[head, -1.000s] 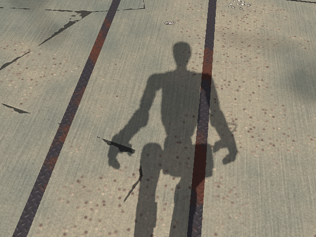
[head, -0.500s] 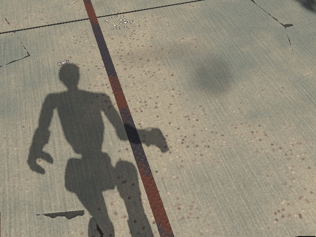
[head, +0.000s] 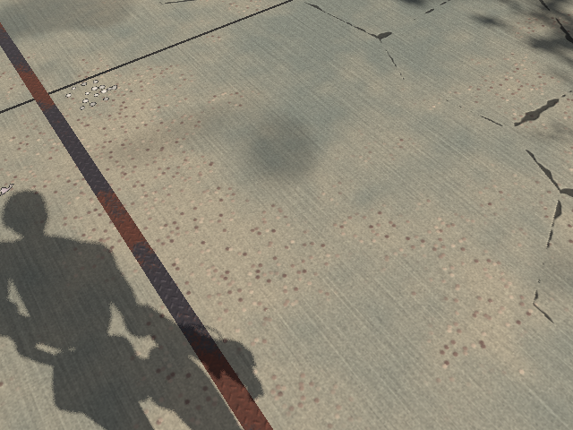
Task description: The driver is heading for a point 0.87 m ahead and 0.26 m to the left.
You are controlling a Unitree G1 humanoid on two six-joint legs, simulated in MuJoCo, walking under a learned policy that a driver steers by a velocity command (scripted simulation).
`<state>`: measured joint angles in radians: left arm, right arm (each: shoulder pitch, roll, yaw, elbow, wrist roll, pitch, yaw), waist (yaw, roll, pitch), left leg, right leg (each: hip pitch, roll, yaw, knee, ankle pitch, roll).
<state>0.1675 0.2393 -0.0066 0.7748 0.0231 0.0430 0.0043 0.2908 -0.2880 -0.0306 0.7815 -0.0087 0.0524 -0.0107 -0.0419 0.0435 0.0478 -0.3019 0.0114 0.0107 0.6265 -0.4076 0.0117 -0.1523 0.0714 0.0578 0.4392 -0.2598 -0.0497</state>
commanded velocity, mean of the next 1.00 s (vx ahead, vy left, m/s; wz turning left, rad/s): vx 0.00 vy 0.00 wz -0.03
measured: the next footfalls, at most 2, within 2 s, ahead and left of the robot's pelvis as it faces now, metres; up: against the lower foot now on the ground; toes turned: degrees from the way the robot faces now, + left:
left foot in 0.18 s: +0.02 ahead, +0.13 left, +0.00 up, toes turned -1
right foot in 1.86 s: +0.08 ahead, -0.10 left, +0.00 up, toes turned -4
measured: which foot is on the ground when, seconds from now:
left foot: up 0.00-0.16, down 0.18-1.00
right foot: down 0.00-1.00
